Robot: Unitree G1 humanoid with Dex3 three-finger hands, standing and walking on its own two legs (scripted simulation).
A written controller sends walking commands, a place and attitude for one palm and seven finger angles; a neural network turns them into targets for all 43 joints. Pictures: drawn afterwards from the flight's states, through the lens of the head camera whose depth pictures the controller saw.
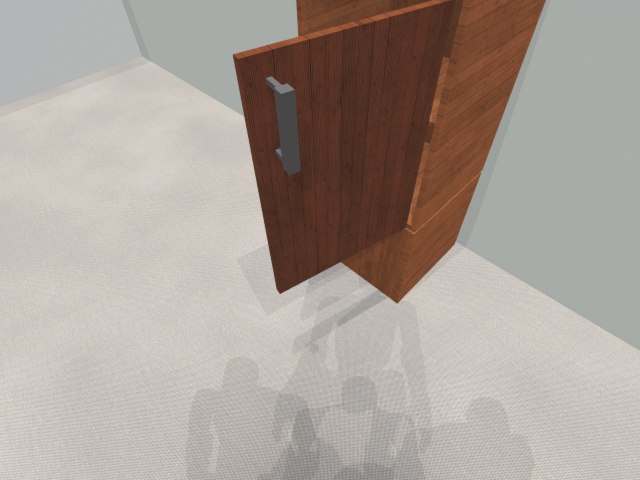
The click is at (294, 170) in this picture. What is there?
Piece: cupboard door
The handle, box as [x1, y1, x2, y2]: [266, 76, 300, 174]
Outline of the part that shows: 271,76 266,78 266,83 274,91 281,146 280,149 279,148 275,150 275,153 282,161 283,168 289,174 300,170 294,89 288,84 281,85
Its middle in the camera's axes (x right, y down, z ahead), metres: -0.06 -0.18 +0.62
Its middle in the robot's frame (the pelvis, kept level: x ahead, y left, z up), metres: +0.60 +0.09 +0.13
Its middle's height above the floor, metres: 0.91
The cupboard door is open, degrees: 77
